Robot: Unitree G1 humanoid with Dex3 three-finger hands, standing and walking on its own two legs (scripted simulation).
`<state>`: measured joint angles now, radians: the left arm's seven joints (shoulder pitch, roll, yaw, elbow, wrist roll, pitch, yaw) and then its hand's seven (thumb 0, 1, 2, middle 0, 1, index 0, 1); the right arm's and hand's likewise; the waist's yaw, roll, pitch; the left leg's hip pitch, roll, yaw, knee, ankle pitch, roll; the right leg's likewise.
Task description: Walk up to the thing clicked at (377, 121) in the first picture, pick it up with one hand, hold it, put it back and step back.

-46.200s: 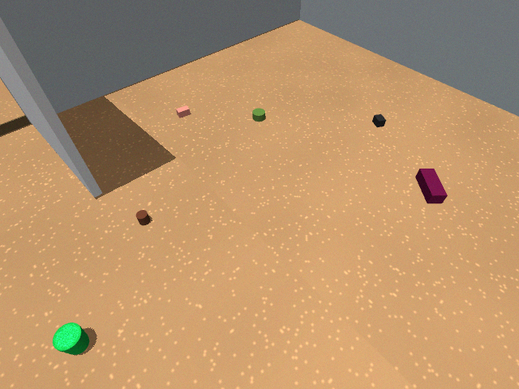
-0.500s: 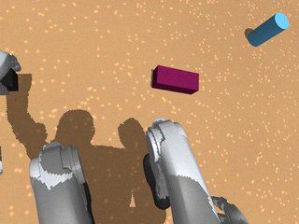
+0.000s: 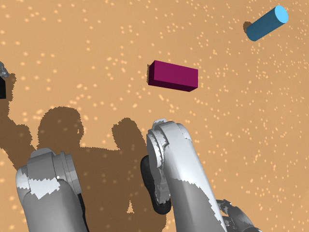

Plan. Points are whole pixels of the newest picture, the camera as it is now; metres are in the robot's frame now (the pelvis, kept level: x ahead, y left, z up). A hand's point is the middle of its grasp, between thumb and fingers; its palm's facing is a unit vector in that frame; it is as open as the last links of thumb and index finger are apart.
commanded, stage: lower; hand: left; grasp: from above
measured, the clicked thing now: out of the picture +0.49 +0.30 -0.22
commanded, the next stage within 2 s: rest in 0.02 s
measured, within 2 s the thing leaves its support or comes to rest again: rests again in 1.38 s
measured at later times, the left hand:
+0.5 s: hand out of the picture +0.49 +0.29 -0.23, palm faces -0.50 -0.06 -0.86, open 7.5 cm
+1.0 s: hand out of the picture +0.48 +0.29 -0.25, palm faces -0.48 -0.06 -0.87, open 7.5 cm
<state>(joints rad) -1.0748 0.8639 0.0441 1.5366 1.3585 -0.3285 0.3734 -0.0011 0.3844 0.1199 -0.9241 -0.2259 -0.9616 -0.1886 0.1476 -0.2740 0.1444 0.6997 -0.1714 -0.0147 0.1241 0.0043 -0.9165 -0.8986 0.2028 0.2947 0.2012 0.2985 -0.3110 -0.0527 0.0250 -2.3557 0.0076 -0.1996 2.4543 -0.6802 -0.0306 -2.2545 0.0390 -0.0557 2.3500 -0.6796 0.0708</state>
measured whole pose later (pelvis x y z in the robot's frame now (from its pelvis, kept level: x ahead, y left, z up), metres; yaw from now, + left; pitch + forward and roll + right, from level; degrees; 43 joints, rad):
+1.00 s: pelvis +0.01 +0.00 -0.01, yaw -4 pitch +31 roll -13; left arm -1.10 0.98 0.06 1.68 1.37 -0.29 0.52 0.00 0.41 0.09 -0.92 -0.21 -0.95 -0.18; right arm 0.10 -0.29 0.26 0.67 -0.25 -0.10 0.15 0.00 -0.91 -0.90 0.20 0.29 0.20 0.30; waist -0.38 -0.11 0.12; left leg -2.37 0.02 -0.26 2.53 -0.72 -0.03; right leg -2.25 0.06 -0.10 2.38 -0.69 0.08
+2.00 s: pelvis +0.00 +0.01 -0.02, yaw -6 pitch +29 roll -15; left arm -1.11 1.03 0.04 1.68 1.37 -0.28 0.53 0.00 0.06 0.51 -0.52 -0.60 -0.55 -0.57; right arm 0.10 -0.31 0.32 0.62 -0.26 -0.14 0.18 0.00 -0.90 -0.90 0.20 0.30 0.20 0.30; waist -0.39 -0.13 0.14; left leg -2.37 0.02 -0.28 2.56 -0.73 -0.01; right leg -2.23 0.07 -0.12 2.37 -0.68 0.08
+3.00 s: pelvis -0.01 +0.00 +0.03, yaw +1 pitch +34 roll -10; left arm -1.09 0.81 -0.03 1.34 1.10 -0.04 0.08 0.00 -0.36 0.87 -0.23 -0.86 -0.22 -0.86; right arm 0.16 -0.32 0.14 0.61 -0.10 0.01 0.16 0.00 -0.90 -0.90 0.20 0.29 0.20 0.30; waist -0.25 0.05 -0.01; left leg -2.28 0.02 -0.17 2.35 -0.67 -0.01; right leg -2.18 0.02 -0.05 2.24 -0.66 0.06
